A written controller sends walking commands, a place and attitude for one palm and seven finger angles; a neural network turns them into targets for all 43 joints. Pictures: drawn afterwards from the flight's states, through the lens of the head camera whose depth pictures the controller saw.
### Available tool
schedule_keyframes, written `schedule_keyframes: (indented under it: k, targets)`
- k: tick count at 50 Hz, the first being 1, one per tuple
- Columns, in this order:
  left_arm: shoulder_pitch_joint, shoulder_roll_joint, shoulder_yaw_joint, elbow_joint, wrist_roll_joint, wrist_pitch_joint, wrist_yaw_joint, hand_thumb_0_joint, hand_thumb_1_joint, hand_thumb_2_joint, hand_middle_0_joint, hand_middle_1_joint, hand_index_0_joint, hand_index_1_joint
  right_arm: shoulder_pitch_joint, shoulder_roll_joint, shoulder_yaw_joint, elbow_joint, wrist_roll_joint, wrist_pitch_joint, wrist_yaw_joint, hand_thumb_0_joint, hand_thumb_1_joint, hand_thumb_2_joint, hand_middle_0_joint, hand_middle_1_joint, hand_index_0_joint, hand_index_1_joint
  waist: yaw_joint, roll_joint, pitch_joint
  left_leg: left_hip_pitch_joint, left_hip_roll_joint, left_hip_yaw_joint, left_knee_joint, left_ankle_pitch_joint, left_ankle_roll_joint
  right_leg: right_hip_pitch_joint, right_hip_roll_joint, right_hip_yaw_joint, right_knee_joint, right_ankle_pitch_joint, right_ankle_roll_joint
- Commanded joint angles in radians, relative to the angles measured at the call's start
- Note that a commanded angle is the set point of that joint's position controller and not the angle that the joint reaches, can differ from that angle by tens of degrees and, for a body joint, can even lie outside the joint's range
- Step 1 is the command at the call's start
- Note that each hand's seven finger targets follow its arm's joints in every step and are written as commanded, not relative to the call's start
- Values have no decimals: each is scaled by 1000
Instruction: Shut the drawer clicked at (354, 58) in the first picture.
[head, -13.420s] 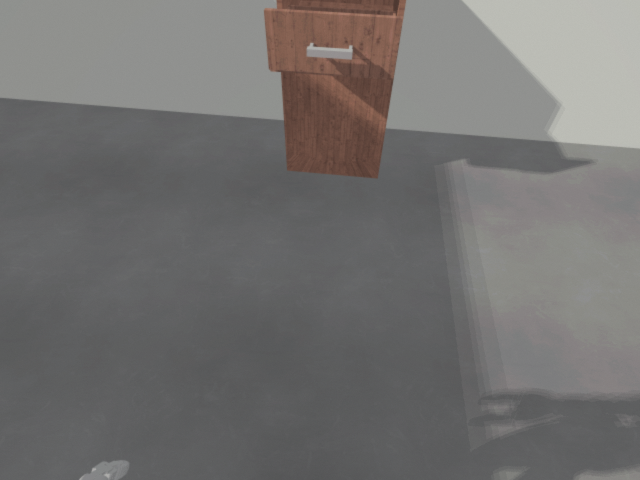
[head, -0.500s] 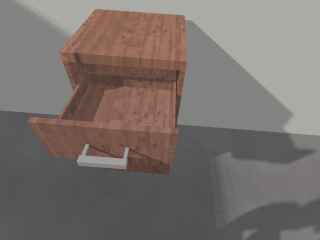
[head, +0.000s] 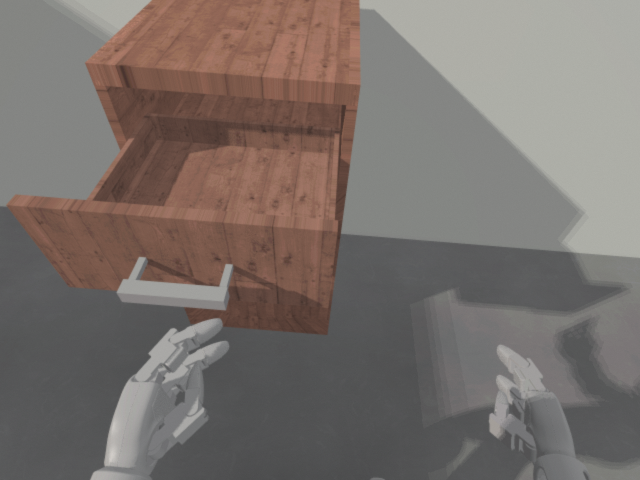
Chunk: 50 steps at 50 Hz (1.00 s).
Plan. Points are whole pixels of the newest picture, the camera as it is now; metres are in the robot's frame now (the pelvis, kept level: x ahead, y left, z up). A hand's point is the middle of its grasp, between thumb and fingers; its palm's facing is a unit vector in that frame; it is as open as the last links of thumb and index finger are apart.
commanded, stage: raise the hand and make a fist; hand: left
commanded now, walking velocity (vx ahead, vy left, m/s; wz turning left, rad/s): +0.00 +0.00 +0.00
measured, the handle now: (179, 281) +0.37 +0.21 +0.03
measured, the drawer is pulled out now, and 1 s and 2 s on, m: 0.30 0.30 0.30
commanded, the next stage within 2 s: bring the fist close to the handle in 1.52 s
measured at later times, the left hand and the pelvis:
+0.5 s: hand (150, 403) +0.19 +0.18 +0.07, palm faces +0.01 -1.00 -0.07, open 3.6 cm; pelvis +0.02 -0.02 +0.00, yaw +2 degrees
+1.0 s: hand (129, 390) +0.19 +0.19 +0.11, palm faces +0.01 -1.00 -0.07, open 3.2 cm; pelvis +0.03 +0.02 +0.01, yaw +2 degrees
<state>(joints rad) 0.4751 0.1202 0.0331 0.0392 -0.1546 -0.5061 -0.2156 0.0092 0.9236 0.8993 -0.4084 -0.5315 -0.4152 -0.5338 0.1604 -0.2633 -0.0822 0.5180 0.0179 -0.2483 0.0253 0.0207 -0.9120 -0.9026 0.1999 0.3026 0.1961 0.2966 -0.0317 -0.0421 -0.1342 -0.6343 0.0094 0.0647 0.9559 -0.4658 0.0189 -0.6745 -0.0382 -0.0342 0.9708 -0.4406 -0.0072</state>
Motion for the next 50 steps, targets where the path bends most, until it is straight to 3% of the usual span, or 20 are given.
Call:
schedule_keyframes:
  k: [1,2,4,6,9,10,13,14,17,19,20,22,24,25,28,33,41,43,48,50]
  targets:
    - [171,174,183,-325,-73,-19,9,0,900,900,-600,-733,-600,-733,-60,-70,-19,-215,13,25,-18,0,-900,-900,200,300,200,300,95,107,-122,-50,-31,-27,-86,189,-10,127,34,7,-90,170,-36]
    - [147,177,188,-385,-80,-32,20,0,900,900,-620,-755,-620,-755,-38,-63,-17,-213,12,29,-27,0,-900,-900,200,300,200,300,82,137,-142,-35,-26,-35,-63,217,-6,112,37,15,-87,200,-33]
    - [26,202,191,-495,-90,-82,22,0,900,900,-660,-798,-660,-798,10,-63,-10,-192,6,24,-42,0,-900,-900,200,300,200,300,22,109,-157,-36,-14,-59,-9,240,3,71,44,32,-81,229,-23]
    - [-10,173,135,-477,-101,-116,-25,0,900,900,-700,-842,-700,-842,14,-64,3,-168,7,3,-49,0,-900,-900,200,300,200,300,-22,132,-124,-57,-9,-72,35,210,5,11,40,48,-96,188,-15]
    - [-86,173,80,-411,-125,-109,-131,0,900,900,-760,-907,-760,-907,9,-93,22,-138,19,-42,-64,0,-900,-900,200,300,200,300,-68,87,-85,-88,-4,-87,73,140,15,-34,36,78,-135,80,-9]
    - [-85,188,91,-381,-134,-80,-161,0,900,900,-780,-928,-780,-928,17,-94,21,-131,24,-52,-69,0,-900,-900,200,300,200,300,-64,69,-114,-95,-6,-87,75,131,16,-9,29,93,-155,61,-2]
    - [15,265,209,-313,-161,54,-203,0,900,900,-840,-993,-840,-993,-5,-96,18,-140,39,-51,-84,0,-900,-900,200,300,200,300,-9,16,-177,-110,-15,-78,41,157,14,127,-1,133,-213,74,19]
    - [51,303,277,-270,-168,97,-198,0,900,900,-860,-1015,-860,-1015,-25,-93,16,-130,42,-43,-88,0,-900,-900,200,300,200,300,15,8,-190,-104,-15,-79,31,177,11,171,-6,138,-217,104,24]
    - [109,276,322,-334,-201,154,-164,0,900,900,-920,-1080,-920,-1080,-37,-62,18,-146,40,-31,-94,0,-900,-900,200,300,200,300,55,-4,-235,-64,-19,-85,-28,243,3,268,-21,111,-207,252,33]
    - [171,261,337,-325,-203,150,-131,0,900,900,-960,-1123,-960,-1123,-57,-50,17,-138,36,-33,-91,0,-900,-900,200,300,200,300,74,-37,-206,-50,-16,-94,-58,279,-2,286,-15,81,-192,348,31]
    - [192,226,298,-350,-198,138,-125,0,900,900,-980,-1145,-980,-1145,-43,-44,18,-144,35,-38,-87,0,-900,-900,200,300,200,300,70,-27,-194,-37,-18,-89,-73,290,-1,277,-13,67,-186,378,31]
    - [191,213,265,-374,-188,109,-116,0,900,900,-1020,-1188,-1020,-1188,-34,-49,14,-138,35,-49,-79,0,-900,-900,200,300,200,300,57,-3,-147,-15,-18,-86,-94,286,-2,234,-3,44,-190,346,27]
    - [210,218,259,-359,-175,87,-107,0,900,900,-1060,-1232,-1060,-1232,-40,-55,10,-133,35,-58,-76,0,-900,-900,200,300,200,300,49,-36,-108,-18,-15,-89,-100,269,0,213,2,43,-202,297,25]
    - [206,196,221,-386,-169,75,-111,0,900,900,-1080,-1253,-1080,-1253,-25,-62,12,-141,34,-63,-73,0,-900,-900,200,300,200,300,43,-6,-103,-4,-18,-85,-111,262,2,195,8,30,-201,263,17]
    - [185,212,210,-441,-165,52,-104,0,900,900,-1140,-1318,-1140,-1318,-8,-71,10,-146,39,-81,-73,0,-900,-900,200,300,200,300,34,46,-96,31,-16,-82,-123,231,5,155,19,16,-211,159,3]
    - [184,208,193,-530,-145,45,-60,0,900,900,-1240,-1427,-1240,-1427,3,-72,14,-150,37,-88,-69,0,-900,-900,200,300,200,300,43,102,-131,89,-11,-88,-150,262,5,160,31,-29,-185,185,-10]
    - [165,198,159,-553,-117,163,-41,0,900,900,-1400,-1600,-1400,-1600,-9,-71,35,-174,43,-61,-65,0,-900,-900,200,300,200,300,38,100,-69,130,4,-104,-203,278,1,177,41,-59,-209,211,-10]
    - [160,188,142,-585,-116,190,-40,0,900,900,-1400,-1600,-1400,-1600,-10,-69,45,-184,42,-65,-62,0,-900,-900,200,300,200,300,44,120,-66,148,8,-112,-217,297,-2,184,42,-69,-210,216,-11]
    - [142,201,155,-618,-111,236,-26,0,900,900,-1400,-1600,-1400,-1600,-11,-67,57,-186,41,-64,-57,0,-900,-900,200,300,200,300,45,81,-55,170,12,-119,-240,300,-7,205,47,-76,-227,224,-10]
    - [146,191,139,-639,-102,246,-21,0,900,900,-1400,-1600,-1400,-1600,-13,-66,66,-186,41,-65,-54,0,-900,-900,200,300,200,300,46,111,-48,185,13,-123,-254,316,-10,212,46,-81,-230,223,-12]
